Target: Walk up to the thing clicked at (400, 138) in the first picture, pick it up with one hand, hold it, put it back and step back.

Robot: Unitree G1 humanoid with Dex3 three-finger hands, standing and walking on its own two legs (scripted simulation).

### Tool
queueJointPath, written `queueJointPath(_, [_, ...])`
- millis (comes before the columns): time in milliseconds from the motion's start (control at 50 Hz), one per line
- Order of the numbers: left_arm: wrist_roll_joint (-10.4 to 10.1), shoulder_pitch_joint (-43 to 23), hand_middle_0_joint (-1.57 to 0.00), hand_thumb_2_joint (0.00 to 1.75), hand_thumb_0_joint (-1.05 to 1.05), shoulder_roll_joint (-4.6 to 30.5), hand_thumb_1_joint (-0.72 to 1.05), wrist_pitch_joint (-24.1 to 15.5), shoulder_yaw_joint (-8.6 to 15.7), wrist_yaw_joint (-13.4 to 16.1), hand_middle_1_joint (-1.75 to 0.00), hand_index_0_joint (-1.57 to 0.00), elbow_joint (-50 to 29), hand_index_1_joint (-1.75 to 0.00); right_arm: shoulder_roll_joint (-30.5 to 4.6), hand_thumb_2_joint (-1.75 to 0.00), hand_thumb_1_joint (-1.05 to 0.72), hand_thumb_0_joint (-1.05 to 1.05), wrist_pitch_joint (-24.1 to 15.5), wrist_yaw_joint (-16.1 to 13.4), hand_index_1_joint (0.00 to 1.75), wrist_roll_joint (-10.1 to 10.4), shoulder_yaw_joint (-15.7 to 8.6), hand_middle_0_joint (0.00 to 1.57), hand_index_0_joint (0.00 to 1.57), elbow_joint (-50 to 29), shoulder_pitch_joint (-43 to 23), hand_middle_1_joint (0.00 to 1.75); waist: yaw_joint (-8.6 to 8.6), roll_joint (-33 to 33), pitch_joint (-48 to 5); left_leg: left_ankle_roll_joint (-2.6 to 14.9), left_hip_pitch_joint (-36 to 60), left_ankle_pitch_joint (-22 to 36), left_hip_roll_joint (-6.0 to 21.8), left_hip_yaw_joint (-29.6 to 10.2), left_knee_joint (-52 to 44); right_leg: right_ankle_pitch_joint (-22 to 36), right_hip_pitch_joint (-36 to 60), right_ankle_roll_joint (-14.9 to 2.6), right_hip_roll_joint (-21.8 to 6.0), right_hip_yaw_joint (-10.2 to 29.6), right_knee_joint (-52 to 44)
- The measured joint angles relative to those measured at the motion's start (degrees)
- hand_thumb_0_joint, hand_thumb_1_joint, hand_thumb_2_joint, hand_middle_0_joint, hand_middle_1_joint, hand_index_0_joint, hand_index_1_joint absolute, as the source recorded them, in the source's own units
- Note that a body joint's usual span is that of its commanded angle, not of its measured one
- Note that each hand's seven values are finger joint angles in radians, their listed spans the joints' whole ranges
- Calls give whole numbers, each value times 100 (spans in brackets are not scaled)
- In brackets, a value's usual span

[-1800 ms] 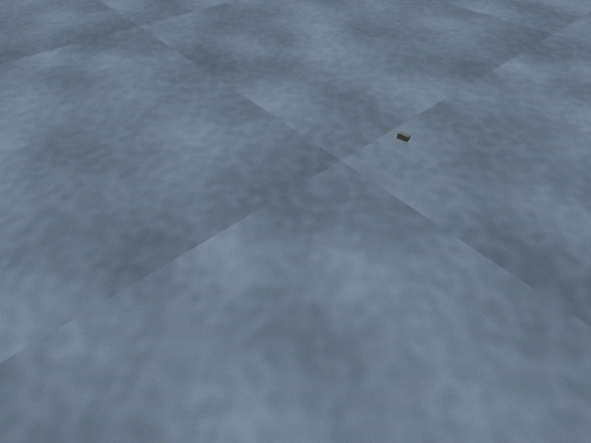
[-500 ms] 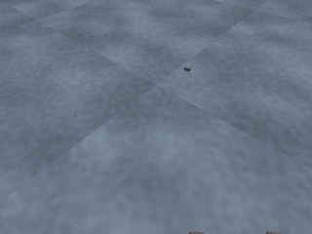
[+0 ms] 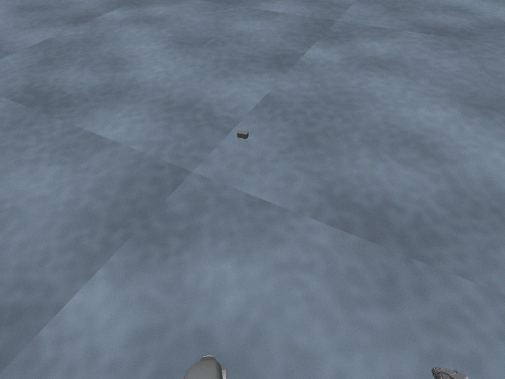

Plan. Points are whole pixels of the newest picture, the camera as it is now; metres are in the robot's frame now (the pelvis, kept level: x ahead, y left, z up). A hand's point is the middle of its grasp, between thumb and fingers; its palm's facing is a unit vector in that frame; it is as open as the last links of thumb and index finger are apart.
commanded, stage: walk up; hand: left
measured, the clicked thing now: (242, 134) +1.66 +0.16 -0.76
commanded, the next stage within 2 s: none
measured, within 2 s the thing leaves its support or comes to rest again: neither
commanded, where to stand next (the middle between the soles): +1.24 +0.04 m, yaw -16 degrees
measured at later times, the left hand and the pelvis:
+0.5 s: hand (161, 232) +0.46 +0.26 -0.13, palm faces -0.25 -0.88 -0.40, open 7.3 cm; pelvis +0.28 +0.01 -0.01, yaw -9 degrees
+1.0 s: hand (154, 199) +0.59 +0.32 -0.16, palm faces -0.20 -0.89 -0.42, open 7.3 cm; pelvis +0.53 +0.03 -0.02, yaw -12 degrees
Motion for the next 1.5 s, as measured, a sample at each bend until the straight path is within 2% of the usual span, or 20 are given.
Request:
queueJointPath(80, [24,28,-21,90,1,150,90,-13,0,48,-30,-21,-29,-30,-10,-89,-90,1,-53,-13,29,6,-53,20,20,8,94,30,-42,-105,-33,96,459,133,-89,105,-746,-591,293,136,-25,134,255])
queueJointPath(120, [11,-1,-21,90,1,267,90,3,17,99,-30,-21,-39,-30,20,-89,-90,1,-169,-70,30,-35,-88,20,20,-30,91,30,-104,-339,-6,149,721,184,-287,273,-824,-1069,88,102,-222,254,1131])
queueJointPath(180, [-70,-251,-20,90,1,353,90,60,-32,225,-30,-21,29,-30,174,-89,-90,1,-305,-153,29,-8,-86,20,20,-150,69,30,-259,-555,133,182,897,-284,-347,514,-517,-838,-920,-106,-133,395,3412])
queueJointPath(240, [-110,-422,-20,90,1,424,91,-16,-82,180,-30,-21,6,-30,279,-89,-90,1,-332,-199,29,70,2,20,21,-213,214,30,-373,-653,155,204,1430,-381,-356,700,-950,-297,-1724,-110,-232,135,4070])
queueJointPath(360, [-101,-794,-20,90,1,405,91,40,-72,3,-30,-21,-139,-30,193,-89,-90,1,-352,-247,30,78,78,20,21,-200,648,30,-542,-587,171,188,2366,-593,-429,948,-1675,107,-2523,86,-566,-56,2681])
queueJointPath(480, [-67,-1067,-20,90,0,289,91,19,-52,-87,-30,-21,-157,-30,-27,-89,-90,1,-211,-229,30,96,30,20,21,-54,910,30,-622,-309,179,1,3006,-1367,-329,1101,-1460,1027,-2322,-34,-647,-346,1080])
queueJointPath(520, [-47,-1097,-20,90,0,267,91,-37,-13,-58,-30,-21,-126,-30,-78,-89,-90,1,-157,-248,30,91,17,20,21,-18,983,30,-603,-175,141,17,3042,-1874,-164,1081,-895,1061,-2084,-67,-518,-447,1001])
queueJointPath(540, [-30,-1144,-20,90,0,211,91,-75,13,-14,-30,-21,-119,-30,-92,-89,-90,1,-113,-272,30,85,7,20,21,28,945,30,-587,-23,190,167,2889,-1993,-8,916,-317,850,-2070,-59,-411,-531,1255])
queueJointPath(600, [-106,-1105,-20,90,0,97,91,-168,-35,95,-30,-21,-207,-30,-36,-89,-90,1,19,-312,29,103,69,20,20,139,702,30,-425,48,269,290,2000,-1924,-257,181,1692,432,-1883,-63,-352,-502,1488])
queueJointPath(660, [-138,-904,-20,90,0,-14,91,-176,-124,168,-30,-21,-218,-30,-25,-89,-90,1,25,-305,29,123,100,20,20,110,453,30,-307,148,269,318,1184,-1467,-286,-25,2229,422,-1442,-43,-307,-474,1049])
queueJointPath(820, [-32,-261,-20,90,0,73,90,-208,-115,204,-30,-21,-74,-30,-28,-89,-90,1,19,-84,29,27,-17,20,20,-80,32,30,-44,143,187,135,157,-589,15,-11,491,153,-563,60,-296,-365,365])
queueJointPath(940, [6,90,-21,90,0,333,90,-143,-64,241,-30,-21,73,-30,-66,-89,-90,1,-44,15,29,3,-117,20,20,-85,-99,30,51,-48,74,266,659,-130,-156,216,-729,-646,-175,336,-494,-300,790])
queueJointPath(980, [-20,54,-20,90,1,406,90,-59,-47,295,-30,-21,190,-30,-10,-89,-90,1,-151,-41,29,-25,-159,20,20,-134,-161,30,-2,-276,156,229,747,-114,-337,375,-454,-940,-494,161,-656,-51,1915])
queueJointPath(1000, [-41,-1,-20,90,1,397,90,-13,-62,337,-30,-21,250,-30,16,-89,-90,1,-182,-71,29,8,-152,20,20,-179,-168,30,-43,-301,190,236,782,-287,-354,410,-318,-1004,-781,60,-550,113,2659])
queueJointPath(1040, [-77,-101,-20,90,1,416,91,22,-120,371,-30,-21,320,-30,117,-89,-90,1,-184,-120,29,92,-113,20,20,-226,-138,30,-112,-382,218,279,1009,-455,-380,495,-394,-814,-1353,-82,-369,229,3743])
queueJointPath(1080, [-114,-190,-20,90,1,436,91,-11,-138,348,-30,-21,328,-30,211,-89,-90,1,-177,-164,29,135,-46,20,20,-238,-45,30,-171,-491,233,303,1336,-464,-448,587,-701,-482,-1784,-129,-375,138,4000])
queueJointPath(1200, [-65,-444,-20,90,1,342,91,5,-124,222,-30,-21,214,-30,235,-89,-90,1,-183,-207,30,120,50,20,21,-205,415,30,-309,-532,221,401,2156,-581,-651,756,-1394,-48,-2427,46,-638,-238,2867])
queueJointPath(1300, [-28,-664,-20,90,1,211,91,17,-101,132,-30,-21,145,-30,126,-89,-90,1,-98,-199,30,77,35,20,21,-161,736,30,-446,-354,245,356,2608,-938,-722,806,-1481,556,-2396,44,-704,-393,1621])
queueJointPath(1400, [-7,-830,-20,90,0,132,91,-109,-31,191,-30,-21,62,-30,44,-89,-90,1,29,-240,30,98,28,20,21,-149,937,30,-485,-59,293,275,2641,-1797,-512,755,-440,1106,-1871,-112,-400,-579,916])
queueJointPath(1500, [-62,-866,-20,90,0,-21,91,-189,-114,313,-30,-21,-153,-30,53,-89,-90,1,197,-278,29,119,90,20,20,-11,745,30,-321,155,307,356,1385,-1720,-682,-50,2070,633,-1535,-135,-353,-646,1041])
